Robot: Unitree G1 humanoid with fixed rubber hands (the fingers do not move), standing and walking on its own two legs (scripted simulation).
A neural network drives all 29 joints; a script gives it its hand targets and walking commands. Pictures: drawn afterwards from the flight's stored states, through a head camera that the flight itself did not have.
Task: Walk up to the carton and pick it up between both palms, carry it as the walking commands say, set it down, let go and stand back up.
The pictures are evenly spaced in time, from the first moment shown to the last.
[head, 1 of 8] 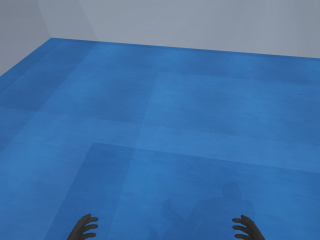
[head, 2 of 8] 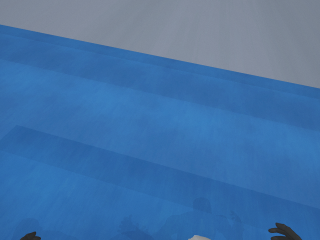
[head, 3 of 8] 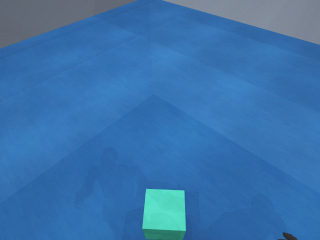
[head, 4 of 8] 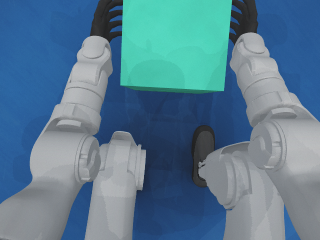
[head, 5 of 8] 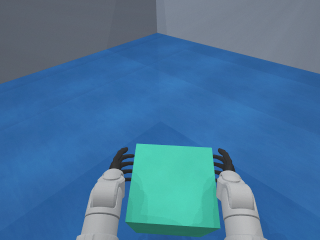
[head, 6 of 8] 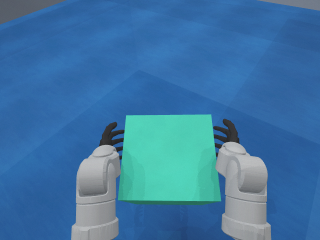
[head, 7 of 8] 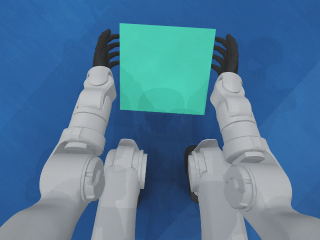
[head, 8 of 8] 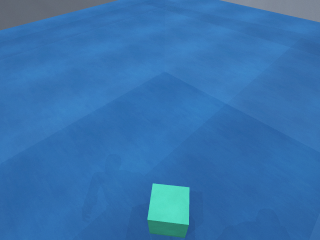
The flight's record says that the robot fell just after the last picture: no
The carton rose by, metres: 0.65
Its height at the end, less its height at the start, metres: +0.00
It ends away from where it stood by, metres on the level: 1.67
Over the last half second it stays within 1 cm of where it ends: yes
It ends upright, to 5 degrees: yes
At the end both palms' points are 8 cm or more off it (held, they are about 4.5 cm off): yes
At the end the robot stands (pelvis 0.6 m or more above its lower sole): yes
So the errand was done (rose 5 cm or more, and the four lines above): yes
